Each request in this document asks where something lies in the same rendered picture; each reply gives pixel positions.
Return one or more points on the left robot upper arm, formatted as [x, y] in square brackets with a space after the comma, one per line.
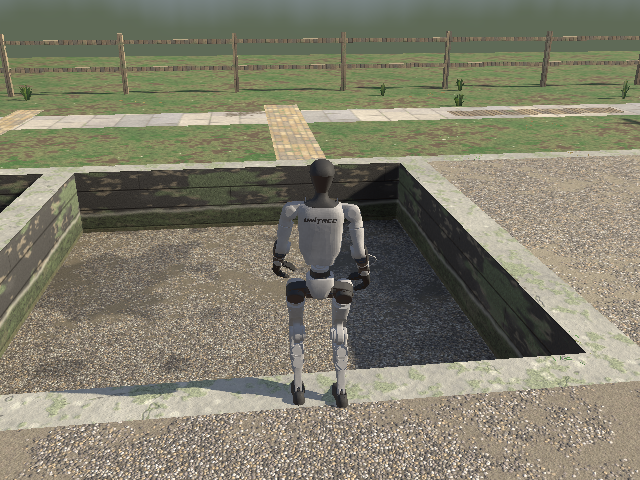
[289, 212]

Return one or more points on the right robot foot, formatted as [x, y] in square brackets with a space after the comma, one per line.
[341, 400]

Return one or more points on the humanoid robot head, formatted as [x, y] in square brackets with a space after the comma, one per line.
[322, 174]

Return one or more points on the right robot upper arm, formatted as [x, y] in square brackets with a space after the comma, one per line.
[353, 214]

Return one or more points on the robot right hand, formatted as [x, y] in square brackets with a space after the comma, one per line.
[365, 279]

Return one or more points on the left robot forearm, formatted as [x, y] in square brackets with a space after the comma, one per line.
[278, 259]

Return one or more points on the robot left hand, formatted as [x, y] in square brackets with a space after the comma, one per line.
[278, 272]

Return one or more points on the right robot forearm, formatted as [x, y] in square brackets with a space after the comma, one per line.
[363, 264]

